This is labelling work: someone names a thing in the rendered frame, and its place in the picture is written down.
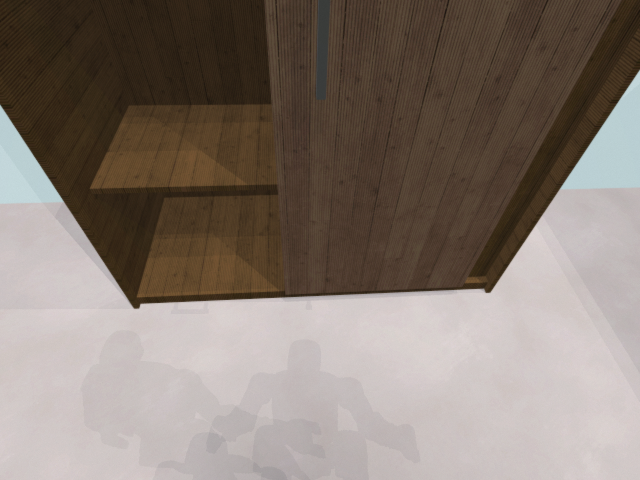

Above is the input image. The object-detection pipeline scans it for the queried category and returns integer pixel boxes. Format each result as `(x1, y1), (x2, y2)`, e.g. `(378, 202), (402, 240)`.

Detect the wardrobe door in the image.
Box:
(264, 0), (622, 295)
(468, 0), (640, 277)

